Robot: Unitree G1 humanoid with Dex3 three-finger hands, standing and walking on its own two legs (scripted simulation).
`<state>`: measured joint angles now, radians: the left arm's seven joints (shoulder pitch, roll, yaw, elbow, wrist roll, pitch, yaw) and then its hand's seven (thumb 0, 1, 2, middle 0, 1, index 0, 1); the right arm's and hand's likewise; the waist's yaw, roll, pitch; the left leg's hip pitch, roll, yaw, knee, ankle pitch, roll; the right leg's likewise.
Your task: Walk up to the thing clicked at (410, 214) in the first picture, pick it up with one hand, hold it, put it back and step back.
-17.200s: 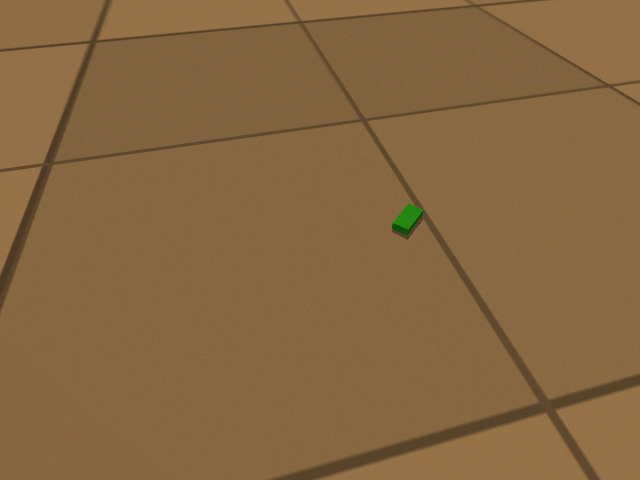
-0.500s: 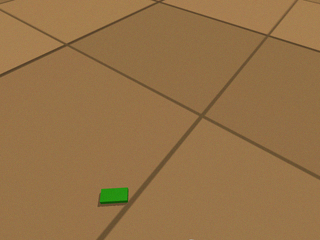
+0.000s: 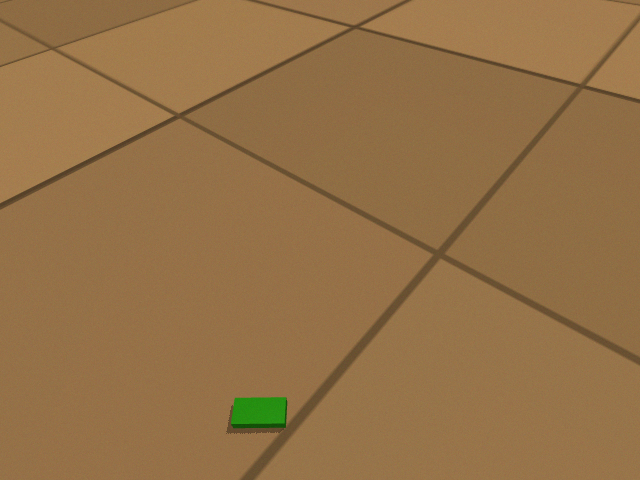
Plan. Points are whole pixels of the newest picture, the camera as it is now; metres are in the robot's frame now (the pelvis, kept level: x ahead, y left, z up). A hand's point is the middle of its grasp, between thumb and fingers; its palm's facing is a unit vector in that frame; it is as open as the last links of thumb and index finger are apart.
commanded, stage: walk up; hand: left
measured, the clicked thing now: (260, 412) +0.47 +0.24 -0.74
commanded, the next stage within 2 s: stand in 1.30 s
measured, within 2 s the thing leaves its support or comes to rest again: neither
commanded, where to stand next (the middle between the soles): +0.07 +0.03 m, yaw -3 degrees
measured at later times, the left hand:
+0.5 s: hand out of the picture +0.11 +0.30 -0.15, palm faces -0.06 -0.94 -0.34, open 7.4 cm
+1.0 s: hand out of the picture +0.12 +0.27 -0.14, palm faces -0.11 -0.94 -0.33, open 7.4 cm
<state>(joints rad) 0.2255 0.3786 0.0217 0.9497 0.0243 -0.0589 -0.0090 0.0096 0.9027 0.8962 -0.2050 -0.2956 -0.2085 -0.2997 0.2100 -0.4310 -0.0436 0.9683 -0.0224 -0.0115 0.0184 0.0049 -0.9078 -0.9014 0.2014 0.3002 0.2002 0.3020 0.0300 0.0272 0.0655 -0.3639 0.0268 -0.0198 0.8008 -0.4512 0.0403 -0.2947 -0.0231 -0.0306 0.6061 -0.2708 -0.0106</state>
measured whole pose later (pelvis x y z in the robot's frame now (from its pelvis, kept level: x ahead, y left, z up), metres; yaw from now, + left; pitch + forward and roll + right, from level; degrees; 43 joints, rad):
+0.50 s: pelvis +0.02 +0.04 +0.01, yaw -3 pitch -3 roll -1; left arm 0.08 0.40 0.00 1.12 -0.01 0.00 -0.01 0.01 0.91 0.90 -0.20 -0.30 -0.21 -0.30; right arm 0.02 -0.34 -0.01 1.09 0.00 -0.01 0.01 0.01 -0.91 -0.90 0.20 0.30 0.20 0.30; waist 0.02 -0.03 0.10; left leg -0.23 0.03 0.06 0.53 -0.25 0.01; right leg -0.21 -0.04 0.04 0.48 -0.23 0.06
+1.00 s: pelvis +0.02 +0.03 +0.02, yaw -5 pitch -2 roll +0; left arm 0.08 0.35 0.01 1.14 0.01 0.01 -0.02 0.01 0.91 0.90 -0.20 -0.30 -0.21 -0.30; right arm 0.06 -0.37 -0.03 1.15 -0.01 0.00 0.02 0.01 -0.91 -0.90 0.20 0.30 0.20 0.30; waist 0.00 -0.01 0.08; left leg -0.16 0.05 0.08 0.39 -0.19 -0.02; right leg -0.18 -0.03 0.06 0.39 -0.17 0.04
